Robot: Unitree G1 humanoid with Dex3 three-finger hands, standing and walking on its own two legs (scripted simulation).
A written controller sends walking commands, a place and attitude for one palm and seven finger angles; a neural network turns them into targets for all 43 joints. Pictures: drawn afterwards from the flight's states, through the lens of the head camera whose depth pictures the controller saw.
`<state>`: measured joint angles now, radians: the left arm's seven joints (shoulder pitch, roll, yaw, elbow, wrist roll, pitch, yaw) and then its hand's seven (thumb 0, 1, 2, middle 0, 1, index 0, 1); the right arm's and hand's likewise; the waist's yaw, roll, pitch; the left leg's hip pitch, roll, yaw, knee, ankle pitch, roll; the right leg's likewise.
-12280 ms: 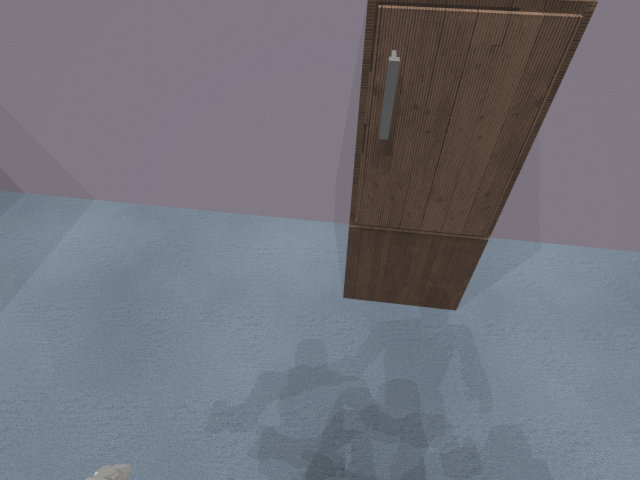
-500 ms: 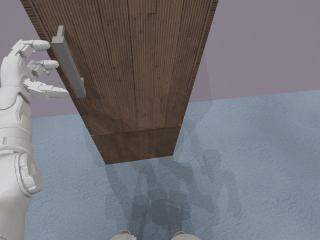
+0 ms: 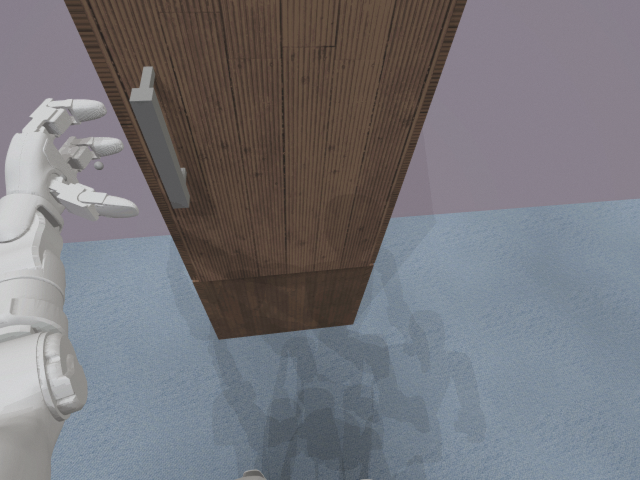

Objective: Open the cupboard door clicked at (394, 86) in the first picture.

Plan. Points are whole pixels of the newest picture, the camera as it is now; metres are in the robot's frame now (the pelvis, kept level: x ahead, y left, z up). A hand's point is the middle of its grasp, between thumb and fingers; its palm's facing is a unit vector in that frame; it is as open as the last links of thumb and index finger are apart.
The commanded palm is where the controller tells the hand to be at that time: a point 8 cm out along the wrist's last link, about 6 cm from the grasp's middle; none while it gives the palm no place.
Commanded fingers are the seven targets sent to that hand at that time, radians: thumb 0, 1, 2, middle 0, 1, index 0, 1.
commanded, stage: move the hooked fingers beside the handle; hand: left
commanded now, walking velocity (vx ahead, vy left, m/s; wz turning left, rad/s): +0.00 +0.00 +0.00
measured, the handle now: (166, 144) +0.51 +0.19 +0.11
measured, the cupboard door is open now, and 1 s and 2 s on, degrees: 0 0 0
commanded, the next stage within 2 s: slide the fingers in behind the handle in 0.26 s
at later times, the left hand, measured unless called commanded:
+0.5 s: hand (122, 164) +0.46 +0.23 +0.12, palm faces +0.07 -1.00 +0.01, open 14.0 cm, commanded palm +0.43 +0.27 +0.11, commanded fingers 0.00 -0.50 0.30 -0.30 -1.20 -0.30 -1.20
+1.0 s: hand (161, 168) +0.46 +0.18 +0.12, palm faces +0.11 -0.99 -0.01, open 14.0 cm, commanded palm +0.43 +0.23 +0.11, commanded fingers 0.00 -0.50 0.30 -0.30 -1.20 -0.30 -1.20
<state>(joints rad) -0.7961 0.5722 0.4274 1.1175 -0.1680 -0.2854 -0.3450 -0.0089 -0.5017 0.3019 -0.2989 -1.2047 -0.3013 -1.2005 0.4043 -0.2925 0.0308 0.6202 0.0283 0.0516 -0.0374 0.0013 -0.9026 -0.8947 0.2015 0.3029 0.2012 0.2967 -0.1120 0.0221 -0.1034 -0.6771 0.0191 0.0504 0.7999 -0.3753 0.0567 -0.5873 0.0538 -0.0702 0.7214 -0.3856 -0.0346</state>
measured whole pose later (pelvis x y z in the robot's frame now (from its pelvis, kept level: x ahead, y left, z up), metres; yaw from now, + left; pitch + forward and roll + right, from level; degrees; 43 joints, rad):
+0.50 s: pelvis -0.01 +0.01 +0.00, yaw +0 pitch +14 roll -3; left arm -0.84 0.49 0.37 1.12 -0.14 -0.31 -0.24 -0.01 -0.50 0.30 -0.30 -1.20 -0.30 -1.20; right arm 0.42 -0.28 0.04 0.64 0.01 0.04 -0.02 0.00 -0.90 -0.89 0.20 0.30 0.20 0.30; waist -0.12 0.03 -0.10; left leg -0.70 0.01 0.05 0.82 -0.37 0.07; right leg -0.61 0.04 -0.07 0.75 -0.38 -0.02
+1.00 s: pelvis -0.02 -0.02 +0.00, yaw +0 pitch +12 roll -1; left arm -0.85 0.45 0.37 1.15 -0.11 -0.32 -0.15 -0.01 -0.50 0.30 -0.30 -1.20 -0.30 -1.20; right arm 0.40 -0.28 0.03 0.64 0.02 0.01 -0.02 0.00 -0.90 -0.89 0.20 0.30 0.20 0.30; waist -0.13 0.03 -0.09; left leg -0.68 0.02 0.05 0.81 -0.34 0.04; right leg -0.61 0.05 -0.07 0.77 -0.38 -0.06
